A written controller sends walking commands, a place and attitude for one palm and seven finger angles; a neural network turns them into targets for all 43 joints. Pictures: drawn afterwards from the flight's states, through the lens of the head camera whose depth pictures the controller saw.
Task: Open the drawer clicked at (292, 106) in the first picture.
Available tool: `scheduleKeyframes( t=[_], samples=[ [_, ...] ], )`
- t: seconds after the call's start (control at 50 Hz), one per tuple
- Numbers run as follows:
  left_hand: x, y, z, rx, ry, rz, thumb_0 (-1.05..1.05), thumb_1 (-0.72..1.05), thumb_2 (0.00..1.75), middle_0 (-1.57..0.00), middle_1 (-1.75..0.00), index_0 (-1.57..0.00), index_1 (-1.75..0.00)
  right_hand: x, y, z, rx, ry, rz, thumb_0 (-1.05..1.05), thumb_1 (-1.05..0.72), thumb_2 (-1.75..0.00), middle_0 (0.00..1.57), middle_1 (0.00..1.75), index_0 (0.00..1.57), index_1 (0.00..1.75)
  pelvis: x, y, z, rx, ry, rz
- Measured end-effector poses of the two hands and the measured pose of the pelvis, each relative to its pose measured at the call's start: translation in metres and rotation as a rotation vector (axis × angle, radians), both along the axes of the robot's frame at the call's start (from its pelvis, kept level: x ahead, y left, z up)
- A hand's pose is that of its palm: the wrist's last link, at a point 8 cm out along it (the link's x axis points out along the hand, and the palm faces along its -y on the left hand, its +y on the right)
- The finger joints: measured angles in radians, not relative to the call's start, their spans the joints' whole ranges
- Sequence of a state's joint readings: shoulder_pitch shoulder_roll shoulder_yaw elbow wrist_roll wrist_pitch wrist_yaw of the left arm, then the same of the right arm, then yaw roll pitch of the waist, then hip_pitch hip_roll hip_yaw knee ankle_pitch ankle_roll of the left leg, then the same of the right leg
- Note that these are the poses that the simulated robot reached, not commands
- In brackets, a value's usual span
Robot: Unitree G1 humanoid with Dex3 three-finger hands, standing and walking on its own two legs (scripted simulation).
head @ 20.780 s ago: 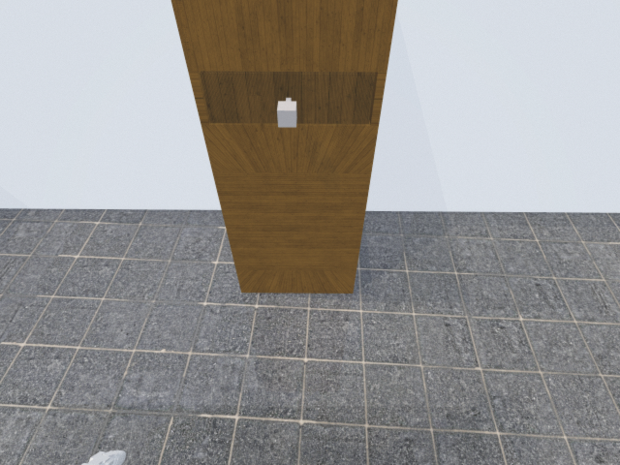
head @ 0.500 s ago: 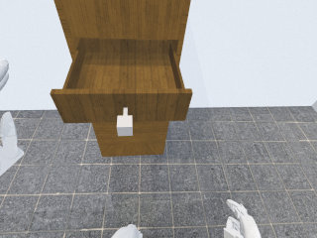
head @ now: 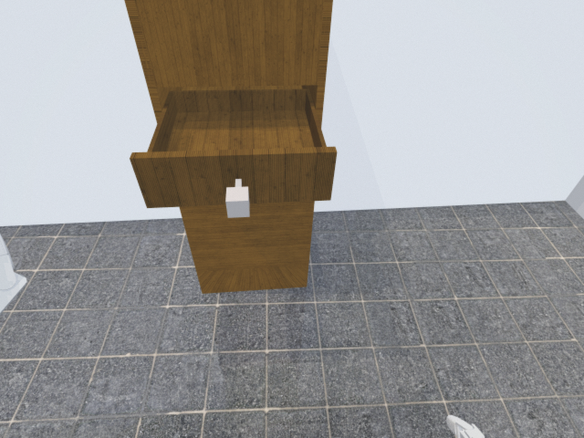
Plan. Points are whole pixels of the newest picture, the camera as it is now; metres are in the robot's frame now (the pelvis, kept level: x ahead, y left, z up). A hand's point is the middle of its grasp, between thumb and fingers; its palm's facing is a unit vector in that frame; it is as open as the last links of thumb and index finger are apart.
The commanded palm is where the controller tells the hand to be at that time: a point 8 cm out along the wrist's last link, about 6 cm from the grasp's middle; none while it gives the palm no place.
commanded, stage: stop stepping back and stand still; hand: left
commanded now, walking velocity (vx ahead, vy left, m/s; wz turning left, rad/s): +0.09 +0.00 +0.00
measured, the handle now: (238, 194) +0.54 +0.14 +0.04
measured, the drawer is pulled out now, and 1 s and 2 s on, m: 0.30 0.30 0.30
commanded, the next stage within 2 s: let the arm hang, fingers relaxed in 1.60 s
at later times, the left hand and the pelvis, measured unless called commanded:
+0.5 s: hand (8, 309) +0.17 +0.25 +0.22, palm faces +0.50 -0.74 -0.44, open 7.4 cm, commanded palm +0.10 +0.30 +0.23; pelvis -0.02 +0.01 -0.01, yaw +3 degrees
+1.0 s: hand (16, 291) +0.19 +0.27 +0.21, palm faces +0.39 -0.75 -0.53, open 7.4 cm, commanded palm +0.12 +0.31 +0.23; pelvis +0.00 +0.03 +0.00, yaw +2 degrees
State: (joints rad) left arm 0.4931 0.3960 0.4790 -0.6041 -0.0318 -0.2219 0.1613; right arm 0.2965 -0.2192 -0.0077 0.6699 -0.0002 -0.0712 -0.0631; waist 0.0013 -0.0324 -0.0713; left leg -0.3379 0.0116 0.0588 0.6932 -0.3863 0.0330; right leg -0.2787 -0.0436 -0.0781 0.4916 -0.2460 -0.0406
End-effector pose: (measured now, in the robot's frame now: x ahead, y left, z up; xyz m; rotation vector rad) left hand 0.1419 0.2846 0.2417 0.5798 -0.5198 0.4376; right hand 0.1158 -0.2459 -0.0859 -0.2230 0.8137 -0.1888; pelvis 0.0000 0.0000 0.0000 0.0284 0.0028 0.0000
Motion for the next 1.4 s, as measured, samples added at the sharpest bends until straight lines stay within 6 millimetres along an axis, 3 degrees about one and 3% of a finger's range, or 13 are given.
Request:
scheduleKeyframes(
  t=[0.12, 0.24, 0.32, 0.46, 0.62, 0.82, 1.04, 1.4],
  samples=[
    [-0.011, -0.005, -0.019, -0.012, 0.036, -0.047, 0.01, 0.89, 0.9, -0.21, -0.3, -0.21, -0.3, -0.009, 0.0, 0.0, -0.014, -0.064, -0.002, 0.01, -0.91, -0.9, 0.2, 0.3, 0.2, 0.3, -0.02, 0.005, -0.011, -0.007, -0.025, 0.029],
    [-0.03, -0.017, -0.005, 0.105, 0.035, -0.037, 0.01, 0.89, 0.9, -0.22, -0.3, -0.21, -0.3, -0.004, 0.012, -0.012, 0.048, -0.06, 0.05, 0.01, -0.91, -0.9, 0.2, 0.3, 0.2, 0.3, -0.025, -0.005, -0.015, -0.025, -0.025, 0.044],
    [-0.035, -0.012, 0.001, 0.076, 0.008, -0.009, 0.01, 0.89, 0.9, -0.22, -0.3, -0.22, -0.3, 0.001, 0.018, -0.012, 0.057, -0.013, 0.083, 0.01, -0.91, -0.9, 0.2, 0.3, 0.2, 0.3, -0.024, -0.003, -0.008, -0.017, -0.023, 0.051],
    [-0.024, 0.002, -0.01, 0.024, 0.018, 0.001, 0.01, 0.89, 0.9, -0.21, -0.3, -0.21, -0.3, 0.022, 0.025, -0.006, 0.018, -0.06, 0.101, 0.01, -0.91, -0.9, 0.2, 0.3, 0.2, 0.3, -0.018, 0.008, -0.011, -0.03, -0.028, 0.06],
    [-0.006, 0.001, -0.01, 0.057, 0.085, -0.011, 0.01, 0.89, 0.9, -0.22, -0.3, -0.21, -0.3, 0.045, 0.04, -0.002, 0.069, -0.082, 0.119, 0.01, -0.91, -0.9, 0.2, 0.3, 0.2, 0.3, -0.005, 0.008, -0.007, -0.032, -0.014, 0.048],
    [0.013, 0.012, -0.016, 0.049, 0.17, -0.037, 0.01, 0.89, 0.9, -0.22, -0.3, -0.21, -0.3, 0.056, 0.043, 0.004, 0.047, -0.055, 0.096, 0.01, -0.91, -0.9, 0.2, 0.3, 0.2, 0.3, 0.005, 0.019, -0.001, -0.038, -0.004, 0.038],
    [0.007, 0.022, -0.016, 0.052, 0.185, -0.052, 0.01, 0.89, 0.9, -0.22, -0.3, -0.22, -0.3, 0.053, 0.048, 0.011, 0.02, -0.064, 0.091, 0.01, -0.91, -0.9, 0.2, 0.3, 0.2, 0.3, 0.001, 0.029, 0.001, -0.045, 0.004, 0.037],
    [-0.016, 0.032, -0.017, 0.01, 0.159, -0.019, 0.01, 0.89, 0.9, -0.22, -0.3, -0.21, -0.3, 0.03, 0.064, 0.008, 0.036, -0.059, 0.107, 0.01, -0.91, -0.9, 0.2, 0.3, 0.2, 0.3, -0.016, 0.037, 0.003, -0.049, -0.003, 0.042]
  ],
)
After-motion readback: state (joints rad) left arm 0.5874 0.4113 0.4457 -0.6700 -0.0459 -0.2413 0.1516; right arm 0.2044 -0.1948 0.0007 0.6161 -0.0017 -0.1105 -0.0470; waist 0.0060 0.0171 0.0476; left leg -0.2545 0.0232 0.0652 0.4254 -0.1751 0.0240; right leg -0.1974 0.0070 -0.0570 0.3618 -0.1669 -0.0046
